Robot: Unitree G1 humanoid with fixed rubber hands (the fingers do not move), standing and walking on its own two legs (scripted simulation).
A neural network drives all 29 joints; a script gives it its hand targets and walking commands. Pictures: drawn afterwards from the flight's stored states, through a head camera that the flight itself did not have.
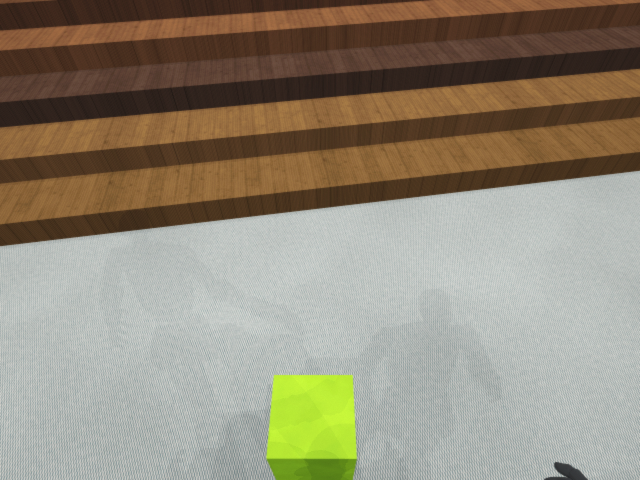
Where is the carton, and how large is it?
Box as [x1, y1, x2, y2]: [266, 375, 356, 479]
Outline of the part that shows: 274,375 266,458 276,479 352,479 356,460 352,375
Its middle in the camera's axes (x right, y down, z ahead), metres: -0.02 +0.51 +1.06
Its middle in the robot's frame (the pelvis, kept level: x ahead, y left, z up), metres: +0.39 +0.05 -0.66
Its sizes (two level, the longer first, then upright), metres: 0.210 0.200 0.250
